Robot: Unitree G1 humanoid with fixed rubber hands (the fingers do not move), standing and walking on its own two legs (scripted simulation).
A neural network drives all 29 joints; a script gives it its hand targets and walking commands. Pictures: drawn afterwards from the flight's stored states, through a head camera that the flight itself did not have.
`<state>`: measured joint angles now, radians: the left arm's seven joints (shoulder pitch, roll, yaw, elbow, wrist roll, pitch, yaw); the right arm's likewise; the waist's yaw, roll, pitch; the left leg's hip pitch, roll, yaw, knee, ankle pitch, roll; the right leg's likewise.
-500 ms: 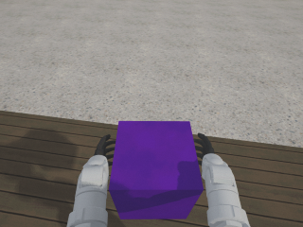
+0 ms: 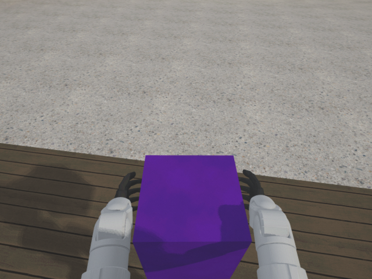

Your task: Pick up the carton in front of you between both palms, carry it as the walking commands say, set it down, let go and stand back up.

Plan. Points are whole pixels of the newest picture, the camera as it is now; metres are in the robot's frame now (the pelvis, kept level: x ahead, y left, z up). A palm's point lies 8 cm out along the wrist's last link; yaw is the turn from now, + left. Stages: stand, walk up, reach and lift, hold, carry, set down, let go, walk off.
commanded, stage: reach and lift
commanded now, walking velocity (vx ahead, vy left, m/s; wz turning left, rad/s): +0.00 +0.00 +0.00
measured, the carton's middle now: (189, 219) +0.28 +0.00 -0.04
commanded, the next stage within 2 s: hold in 0.08 s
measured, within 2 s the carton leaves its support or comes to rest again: neither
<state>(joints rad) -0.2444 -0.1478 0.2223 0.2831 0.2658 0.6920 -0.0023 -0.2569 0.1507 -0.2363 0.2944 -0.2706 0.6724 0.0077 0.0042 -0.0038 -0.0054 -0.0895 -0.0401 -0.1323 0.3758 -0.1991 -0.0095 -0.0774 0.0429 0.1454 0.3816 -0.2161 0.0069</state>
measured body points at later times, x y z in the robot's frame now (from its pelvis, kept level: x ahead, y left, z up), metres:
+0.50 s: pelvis -0.01 +0.00 +0.00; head -0.06 +0.00 +0.45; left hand +0.29 +0.15 +0.04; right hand +0.29 -0.15 +0.04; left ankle +0.01 +0.13 -0.75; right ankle +0.00 -0.13 -0.75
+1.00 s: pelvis +0.00 +0.00 +0.00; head -0.05 +0.00 +0.44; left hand +0.30 +0.15 +0.04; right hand +0.30 -0.15 +0.05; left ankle +0.01 +0.13 -0.74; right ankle +0.00 -0.13 -0.74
